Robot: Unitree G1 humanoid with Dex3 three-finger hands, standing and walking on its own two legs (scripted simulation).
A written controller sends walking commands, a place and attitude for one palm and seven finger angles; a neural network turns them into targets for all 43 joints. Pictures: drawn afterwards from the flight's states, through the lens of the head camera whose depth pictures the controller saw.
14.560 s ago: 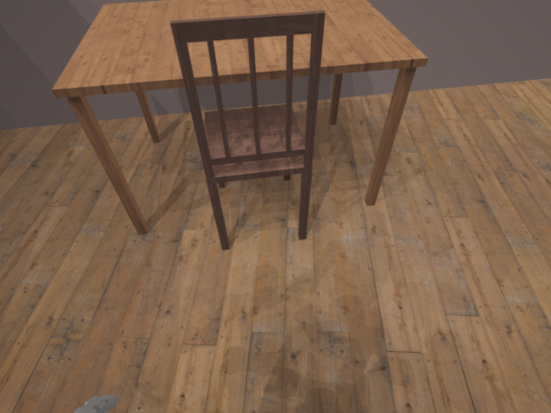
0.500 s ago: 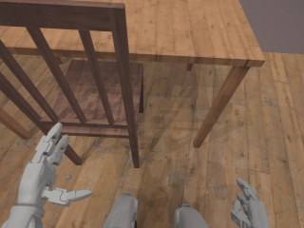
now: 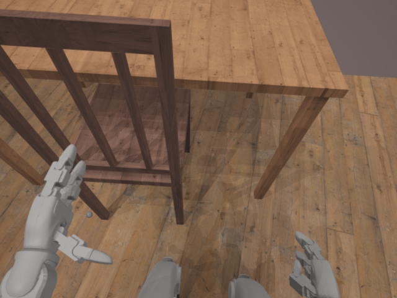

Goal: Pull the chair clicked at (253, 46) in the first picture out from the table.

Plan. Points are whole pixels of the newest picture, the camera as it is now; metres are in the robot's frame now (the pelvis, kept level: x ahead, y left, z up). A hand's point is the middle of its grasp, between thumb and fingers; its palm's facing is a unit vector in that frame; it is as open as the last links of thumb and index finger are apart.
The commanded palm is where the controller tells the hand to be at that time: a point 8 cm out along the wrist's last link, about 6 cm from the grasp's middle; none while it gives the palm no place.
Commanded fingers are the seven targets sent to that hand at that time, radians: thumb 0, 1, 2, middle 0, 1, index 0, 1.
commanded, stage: raise the hand toward the chair's back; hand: left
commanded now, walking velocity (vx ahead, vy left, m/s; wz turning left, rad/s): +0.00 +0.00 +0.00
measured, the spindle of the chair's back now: (92, 121) +0.45 +0.29 +0.04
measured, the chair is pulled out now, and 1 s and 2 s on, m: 0.00 0.00 0.00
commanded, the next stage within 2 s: aim the fingers beside a spindle in 0.54 s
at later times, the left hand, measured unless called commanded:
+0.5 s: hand (106, 212) +0.25 +0.19 +0.05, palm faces +0.03 -1.00 -0.06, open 16.9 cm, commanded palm +0.23 +0.24 +0.06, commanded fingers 0.00 -0.50 0.30 -0.06 -0.08 -0.06 -0.08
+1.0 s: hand (113, 204) +0.27 +0.19 +0.04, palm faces +0.03 -1.00 -0.05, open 16.9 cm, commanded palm +0.25 +0.23 +0.05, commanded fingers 0.00 -0.50 0.30 -0.06 -0.08 -0.06 -0.08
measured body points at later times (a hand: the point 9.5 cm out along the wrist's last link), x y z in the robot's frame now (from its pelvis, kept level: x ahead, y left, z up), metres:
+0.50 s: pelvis +0.01 -0.01 +0.00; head +0.08 -0.01 +0.45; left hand +0.24 +0.24 +0.06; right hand +0.19 -0.25 -0.08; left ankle +0.05 +0.11 -0.64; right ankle +0.01 -0.12 -0.64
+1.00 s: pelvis +0.00 -0.01 -0.01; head +0.08 +0.00 +0.43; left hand +0.26 +0.24 +0.05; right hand +0.18 -0.25 -0.09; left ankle +0.05 +0.11 -0.64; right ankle +0.01 -0.12 -0.64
